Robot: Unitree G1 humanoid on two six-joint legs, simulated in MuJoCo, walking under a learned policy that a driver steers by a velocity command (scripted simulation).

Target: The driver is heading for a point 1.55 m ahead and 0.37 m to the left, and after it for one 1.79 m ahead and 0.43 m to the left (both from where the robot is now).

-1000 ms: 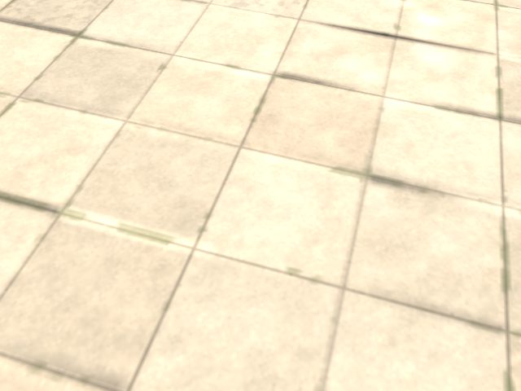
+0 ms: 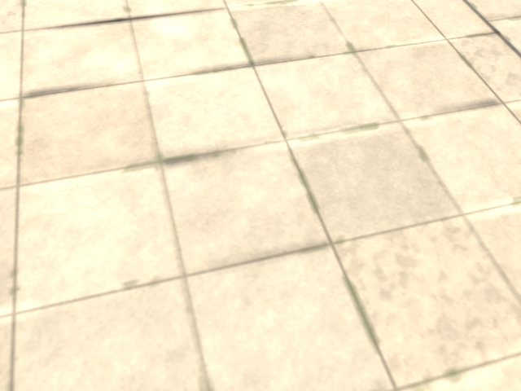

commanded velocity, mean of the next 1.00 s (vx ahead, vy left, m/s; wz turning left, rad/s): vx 0.08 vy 0.00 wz -0.05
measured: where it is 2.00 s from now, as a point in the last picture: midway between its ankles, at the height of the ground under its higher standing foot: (250, 356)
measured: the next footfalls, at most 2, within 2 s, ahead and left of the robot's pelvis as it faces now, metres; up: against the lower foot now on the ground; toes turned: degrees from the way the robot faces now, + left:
right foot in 0.06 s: +0.01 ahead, -0.11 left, +0.00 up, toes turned +3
right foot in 1.36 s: +0.41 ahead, -0.05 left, +0.00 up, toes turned -4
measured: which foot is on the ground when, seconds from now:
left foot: down 0.00-1.00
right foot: up 0.00-0.04, down 0.06-0.92, up 0.94-1.00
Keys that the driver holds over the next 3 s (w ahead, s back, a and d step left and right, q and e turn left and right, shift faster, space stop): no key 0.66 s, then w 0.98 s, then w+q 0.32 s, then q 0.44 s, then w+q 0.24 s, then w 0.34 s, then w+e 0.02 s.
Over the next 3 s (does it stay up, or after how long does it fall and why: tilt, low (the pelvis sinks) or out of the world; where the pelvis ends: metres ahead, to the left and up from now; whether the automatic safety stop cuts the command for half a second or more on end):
stays up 0.90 0.16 -0.01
